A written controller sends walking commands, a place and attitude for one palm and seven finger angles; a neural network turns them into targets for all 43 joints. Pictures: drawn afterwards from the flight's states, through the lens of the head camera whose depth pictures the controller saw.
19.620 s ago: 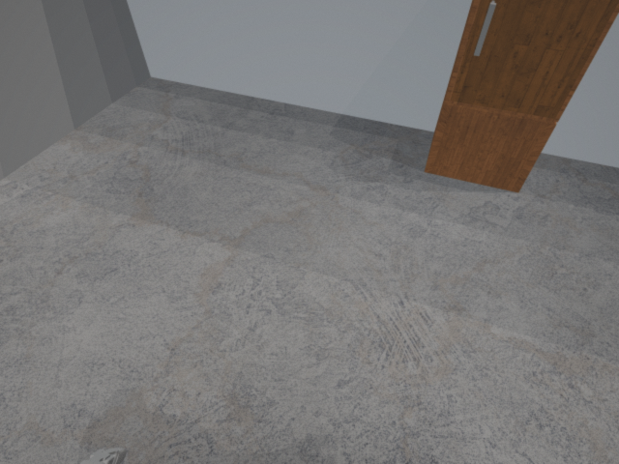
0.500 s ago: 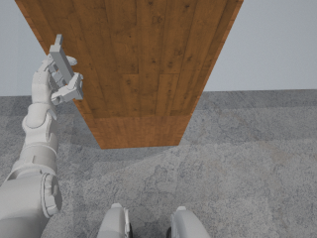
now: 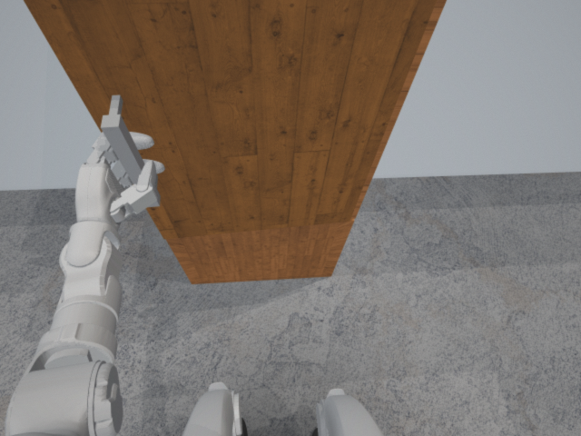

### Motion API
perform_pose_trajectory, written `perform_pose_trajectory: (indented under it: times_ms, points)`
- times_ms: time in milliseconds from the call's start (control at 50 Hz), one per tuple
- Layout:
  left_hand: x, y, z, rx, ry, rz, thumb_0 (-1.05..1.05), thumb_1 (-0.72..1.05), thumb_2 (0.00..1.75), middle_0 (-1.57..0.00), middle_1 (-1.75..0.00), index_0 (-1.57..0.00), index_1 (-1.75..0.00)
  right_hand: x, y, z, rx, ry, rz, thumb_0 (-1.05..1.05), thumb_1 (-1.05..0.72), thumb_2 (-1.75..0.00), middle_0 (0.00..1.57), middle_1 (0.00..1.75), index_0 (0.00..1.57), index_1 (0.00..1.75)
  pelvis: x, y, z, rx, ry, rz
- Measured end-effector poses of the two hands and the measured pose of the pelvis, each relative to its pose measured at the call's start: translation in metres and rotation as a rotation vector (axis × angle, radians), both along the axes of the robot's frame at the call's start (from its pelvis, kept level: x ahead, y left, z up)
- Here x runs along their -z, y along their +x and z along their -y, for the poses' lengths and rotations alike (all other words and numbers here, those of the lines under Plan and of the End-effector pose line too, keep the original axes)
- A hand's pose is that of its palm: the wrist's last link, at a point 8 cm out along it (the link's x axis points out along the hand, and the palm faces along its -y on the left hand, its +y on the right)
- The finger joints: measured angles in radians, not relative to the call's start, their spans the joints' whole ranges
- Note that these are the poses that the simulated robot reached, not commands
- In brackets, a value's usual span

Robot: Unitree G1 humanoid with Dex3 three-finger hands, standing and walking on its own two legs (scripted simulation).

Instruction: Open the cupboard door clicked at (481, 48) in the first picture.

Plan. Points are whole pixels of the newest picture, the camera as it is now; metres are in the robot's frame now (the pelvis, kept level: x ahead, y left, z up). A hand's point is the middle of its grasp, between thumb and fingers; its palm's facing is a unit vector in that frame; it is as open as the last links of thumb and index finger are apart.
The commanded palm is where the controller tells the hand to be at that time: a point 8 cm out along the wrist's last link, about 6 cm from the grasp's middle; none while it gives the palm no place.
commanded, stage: pull the door open along its arc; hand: left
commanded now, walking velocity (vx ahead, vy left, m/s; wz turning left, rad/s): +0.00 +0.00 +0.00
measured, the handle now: (136, 156) +0.50 +0.21 +0.05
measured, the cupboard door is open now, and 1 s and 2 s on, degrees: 3 39 39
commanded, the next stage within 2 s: open thumb and fingers to let go in 0.78 s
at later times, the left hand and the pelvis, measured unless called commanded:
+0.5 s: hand (190, 275) +0.31 +0.11 +0.05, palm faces +0.39 -0.92 +0.04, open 6.0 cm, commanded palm +0.25 +0.15 +0.05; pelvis +0.02 -0.02 +0.01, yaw +3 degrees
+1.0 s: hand (237, 323) +0.25 +0.06 +0.05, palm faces +0.41 -0.91 -0.01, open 5.9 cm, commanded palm +0.20 +0.10 +0.05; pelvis +0.02 -0.05 +0.00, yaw +5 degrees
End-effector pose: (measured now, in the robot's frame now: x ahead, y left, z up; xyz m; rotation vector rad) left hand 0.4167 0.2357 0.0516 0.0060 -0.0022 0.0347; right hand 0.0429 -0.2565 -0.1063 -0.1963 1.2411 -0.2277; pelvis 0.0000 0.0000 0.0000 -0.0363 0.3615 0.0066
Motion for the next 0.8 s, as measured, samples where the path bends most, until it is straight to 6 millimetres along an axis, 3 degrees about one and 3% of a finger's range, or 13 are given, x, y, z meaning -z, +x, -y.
perform_pose_trajectory:
  times_ms: [140, 340, 440, 580, 800]
  points:
    - [0.0, -0.044, 0.011, 0.022, -0.01, 0.005, 0.0, 0.73, 0.76, -0.33, -1.33, -0.32, -1.33, -0.012, 0.037, -0.005, -0.027, 0.023, 0.095, 0.0, -0.91, -0.89, 0.2, 0.3, 0.21, 0.3, -0.01, 0.01, 0.0, 0.002, 0.008, 0.029]
    - [0.001, -0.105, 0.051, -0.271, -0.058, 0.027, 0.0, 0.71, 0.79, -0.34, -1.33, -0.34, -1.29, -0.021, 0.117, -0.022, -0.189, 0.063, 0.279, 0.0, -0.91, -0.89, 0.2, 0.3, 0.2, 0.3, -0.01, 0.015, 0.005, -0.017, 0.021, 0.06]
    - [0.0, -0.131, 0.069, -0.332, -0.044, 0.018, 0.01, 0.71, 0.79, -0.33, -1.32, -0.33, -1.31, -0.025, 0.146, -0.033, -0.25, 0.091, 0.346, 0.0, -0.91, -0.89, 0.2, 0.3, 0.2, 0.3, -0.009, 0.015, 0.011, -0.032, 0.026, 0.079]
    - [-0.003, -0.164, 0.097, -0.406, -0.045, -0.016, 0.01, 0.71, 0.79, -0.32, -1.32, -0.33, -1.33, -0.031, 0.162, -0.038, -0.295, 0.115, 0.397, 0.0, -0.91, -0.89, 0.2, 0.3, 0.21, 0.3, -0.011, 0.017, 0.022, -0.053, 0.031, 0.1]
    - [-0.007, -0.202, 0.13, -0.364, -0.009, -0.058, 0.01, 0.71, 0.78, -0.3, -1.31, -0.35, -1.34, -0.032, 0.164, -0.026, -0.306, 0.121, 0.448, 0.01, -0.91, -0.89, 0.2, 0.3, 0.21, 0.3, -0.01, 0.021, 0.036, -0.067, 0.045, 0.107]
